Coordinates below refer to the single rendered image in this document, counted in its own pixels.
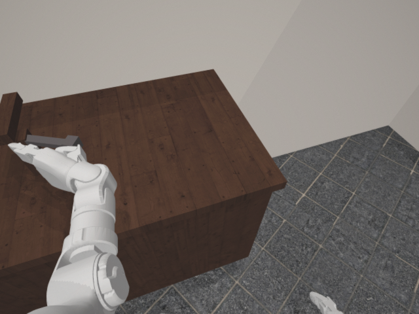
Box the counter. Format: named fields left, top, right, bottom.
left=0, top=69, right=287, bottom=314

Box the left robot forearm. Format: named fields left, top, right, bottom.
left=46, top=161, right=118, bottom=306

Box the left robot upper arm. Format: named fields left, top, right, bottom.
left=27, top=253, right=129, bottom=314

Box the left robot hand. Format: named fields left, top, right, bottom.
left=8, top=143, right=87, bottom=192

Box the right robot hand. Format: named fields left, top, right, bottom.
left=310, top=292, right=343, bottom=314

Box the tap lever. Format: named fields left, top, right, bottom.
left=25, top=135, right=83, bottom=148

